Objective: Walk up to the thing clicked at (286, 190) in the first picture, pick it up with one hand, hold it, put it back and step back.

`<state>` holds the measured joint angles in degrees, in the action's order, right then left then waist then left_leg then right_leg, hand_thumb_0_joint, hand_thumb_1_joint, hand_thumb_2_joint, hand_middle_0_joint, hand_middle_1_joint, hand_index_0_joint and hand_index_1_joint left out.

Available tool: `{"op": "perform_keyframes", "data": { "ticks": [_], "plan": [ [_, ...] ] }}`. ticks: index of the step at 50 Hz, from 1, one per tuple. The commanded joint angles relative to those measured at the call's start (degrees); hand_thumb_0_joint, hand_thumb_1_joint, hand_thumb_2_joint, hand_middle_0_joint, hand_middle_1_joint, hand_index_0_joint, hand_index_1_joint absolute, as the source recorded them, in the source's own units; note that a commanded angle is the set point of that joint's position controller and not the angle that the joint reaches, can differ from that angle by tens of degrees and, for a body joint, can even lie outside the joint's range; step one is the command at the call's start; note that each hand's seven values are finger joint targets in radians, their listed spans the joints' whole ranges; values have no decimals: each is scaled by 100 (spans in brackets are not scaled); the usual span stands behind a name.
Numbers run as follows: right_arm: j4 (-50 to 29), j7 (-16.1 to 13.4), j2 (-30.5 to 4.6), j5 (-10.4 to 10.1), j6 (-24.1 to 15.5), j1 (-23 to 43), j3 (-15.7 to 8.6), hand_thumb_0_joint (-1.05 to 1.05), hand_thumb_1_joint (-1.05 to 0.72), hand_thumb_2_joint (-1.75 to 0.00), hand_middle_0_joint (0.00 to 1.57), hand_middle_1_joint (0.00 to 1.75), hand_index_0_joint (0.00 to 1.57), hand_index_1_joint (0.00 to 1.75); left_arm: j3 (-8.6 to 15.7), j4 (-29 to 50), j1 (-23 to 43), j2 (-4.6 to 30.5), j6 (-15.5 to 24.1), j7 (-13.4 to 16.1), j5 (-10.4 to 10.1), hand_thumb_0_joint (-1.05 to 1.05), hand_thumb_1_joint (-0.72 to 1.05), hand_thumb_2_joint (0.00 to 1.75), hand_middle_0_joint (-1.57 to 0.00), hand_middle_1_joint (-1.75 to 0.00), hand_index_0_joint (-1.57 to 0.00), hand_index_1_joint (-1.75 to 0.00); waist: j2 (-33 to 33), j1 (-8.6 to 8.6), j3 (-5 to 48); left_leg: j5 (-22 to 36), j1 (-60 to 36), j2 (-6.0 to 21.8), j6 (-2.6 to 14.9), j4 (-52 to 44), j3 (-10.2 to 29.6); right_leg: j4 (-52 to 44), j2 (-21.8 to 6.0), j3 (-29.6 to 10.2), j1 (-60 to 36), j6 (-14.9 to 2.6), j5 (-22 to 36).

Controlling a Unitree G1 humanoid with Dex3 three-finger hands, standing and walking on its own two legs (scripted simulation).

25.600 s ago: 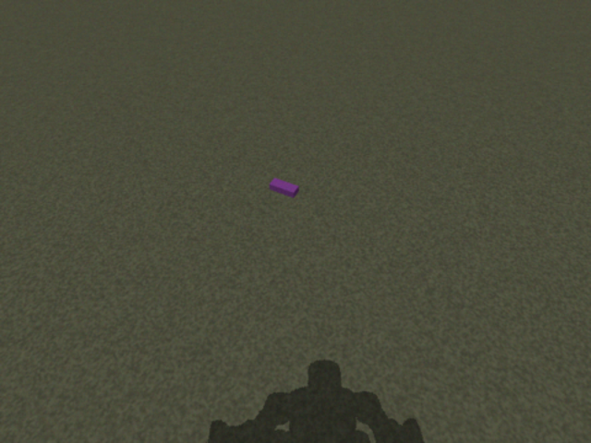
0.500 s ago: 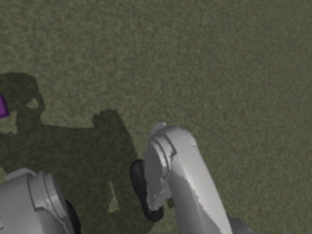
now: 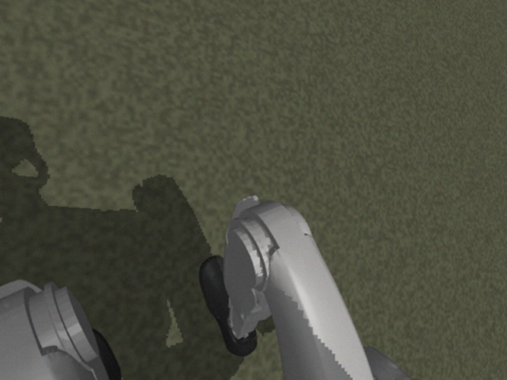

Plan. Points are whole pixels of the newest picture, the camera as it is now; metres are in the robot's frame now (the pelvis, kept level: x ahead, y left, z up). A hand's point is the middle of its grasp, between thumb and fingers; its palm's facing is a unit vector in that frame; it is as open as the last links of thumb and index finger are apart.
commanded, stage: open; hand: left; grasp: from above
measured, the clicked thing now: out of the picture +0.46 +0.31 -0.28
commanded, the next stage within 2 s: withdraw in 1.00 s
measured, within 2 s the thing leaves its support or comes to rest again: neither
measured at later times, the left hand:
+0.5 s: hand out of the picture +0.45 +0.31 -0.24, palm faces -0.45 -0.12 -0.89, open 10.7 cm
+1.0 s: hand out of the picture +0.45 +0.31 -0.24, palm faces -0.46 -0.11 -0.88, open 13.4 cm
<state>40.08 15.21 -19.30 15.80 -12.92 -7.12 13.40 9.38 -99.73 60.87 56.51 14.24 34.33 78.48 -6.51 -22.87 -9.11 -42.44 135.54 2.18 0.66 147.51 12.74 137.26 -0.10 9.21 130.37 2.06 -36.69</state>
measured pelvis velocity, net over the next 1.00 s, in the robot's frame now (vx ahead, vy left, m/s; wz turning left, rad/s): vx -0.01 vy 0.00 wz -0.02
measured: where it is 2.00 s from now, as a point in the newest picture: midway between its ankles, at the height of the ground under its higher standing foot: (177, 360)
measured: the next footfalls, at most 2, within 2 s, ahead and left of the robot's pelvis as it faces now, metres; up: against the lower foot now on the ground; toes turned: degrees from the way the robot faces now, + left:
none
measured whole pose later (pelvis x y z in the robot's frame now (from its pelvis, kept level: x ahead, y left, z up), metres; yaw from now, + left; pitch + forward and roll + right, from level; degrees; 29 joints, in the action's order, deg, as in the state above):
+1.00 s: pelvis -0.01 +0.00 +0.00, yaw -1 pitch +28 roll -14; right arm 37.9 15.4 -19.8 15.4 -14.2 -6.8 16.4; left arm 7.0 -99.8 61.5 58.5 14.5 33.8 77.0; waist -7.2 -23.3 -9.9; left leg -41.7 135.2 2.2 0.7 147.1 13.9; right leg 135.9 0.4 10.2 129.5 2.4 -35.4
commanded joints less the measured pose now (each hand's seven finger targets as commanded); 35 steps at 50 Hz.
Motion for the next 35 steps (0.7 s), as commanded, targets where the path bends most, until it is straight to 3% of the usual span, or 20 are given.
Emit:
{"op": "perform_keyframes", "data": {
  "ticks": [1,4,5,9,13,16,20,21,25,28,29,35],
  "plan": [
    [70,-76,-1933,-62,21,-1227,-521,0,-90,-90,20,30,20,30,81,704,1529,1461,36,240,-155,0,85,43,-118,-32,-119,-31,2957,-200,3820,1448,-2831,-5,0,-1570,-494,-1133,362,573,-2142,-314,1431],
    [32,-58,-1918,-27,2,-1194,-466,0,-90,-90,20,30,20,30,-49,577,1532,1310,56,235,-167,0,86,43,-118,-34,-119,-33,2880,-279,3674,1336,-2769,5,14,-1541,-484,-1153,374,594,-2112,-285,1381],
    [31,-69,-1932,-45,2,-1180,-461,0,-89,-90,20,30,20,30,19,697,1556,1424,87,263,-192,0,78,44,-110,-34,-111,-33,2954,-247,3750,1406,-2850,8,-9,-1610,-445,-1156,360,608,-2147,-299,1405],
    [13,-46,-1879,-44,-28,-1112,-370,0,-89,-90,20,30,20,30,-86,627,1592,1379,65,283,-169,0,46,41,-78,-38,-79,-37,2996,-269,3761,1508,-2895,25,-14,-1528,-454,-1100,380,596,-2197,-290,1535],
    [4,-39,-1881,-41,-49,-1091,-317,0,-89,-90,20,30,20,30,-84,649,1636,1460,74,346,-144,0,14,48,-62,-43,-63,-43,2914,-304,3621,1361,-2705,30,12,-1516,-446,-1152,391,595,-2208,-281,1447],
    [18,-44,-1912,-34,-72,-1115,-332,0,-89,-90,20,30,20,30,-81,636,1571,1468,44,372,-162,0,2,56,-56,-47,-55,-48,2898,-297,3710,1417,-2709,30,30,-1507,-484,-1223,429,568,-2327,-273,1511],
    [13,-24,-1908,-32,-81,-1046,-312,0,-89,-90,20,30,20,30,-150,454,1557,1360,-18,341,-152,0,-5,63,-49,-55,-48,-56,3001,-306,3588,1317,-2820,50,-37,-1623,-353,-1124,386,666,-2026,-298,1353],
    [-52,-7,-1942,-31,-103,-1056,-326,0,-89,-90,20,30,20,30,-238,368,1517,1217,-38,290,-150,0,-7,63,-47,-57,-46,-58,2993,-389,3461,1304,-2852,55,-37,-1610,-339,-1086,375,660,-1974,-288,1386],
    [-80,-22,-1985,-54,-89,-1061,-344,0,-89,-90,20,30,20,30,-95,544,1476,1456,-70,278,-177,0,-15,69,-41,-63,-40,-64,3140,-239,3566,1374,-2859,46,-45,-1710,-357,-1150,389,646,-2085,-309,1395],
    [-111,-1,-1948,-53,-111,-1057,-295,0,-89,-90,20,30,20,30,-220,462,1524,1282,-79,187,-216,0,-19,73,-35,-70,-35,-70,2948,-377,3358,1239,-2691,36,-6,-1631,-385,-1169,388,642,-2017,-279,1324],
    [-104,-25,-1942,-76,-94,-1063,-297,0,-89,-90,20,30,20,30,-149,571,1512,1418,-72,199,-237,0,-24,76,-33,-70,-32,-71,2941,-262,3585,1296,-2740,34,-3,-1654,-398,-1210,412,616,-2167,-296,1365],
    [-99,-20,-1923,-88,-93,-1127,-280,0,-89,-90,20,30,20,30,-135,625,1435,1399,-35,161,-269,0,-33,84,-25,-77,-24,-78,2960,-280,3643,1527,-2880,47,-37,-1654,-350,-1163,399,644,-2175,-291,1527]
  ]
}}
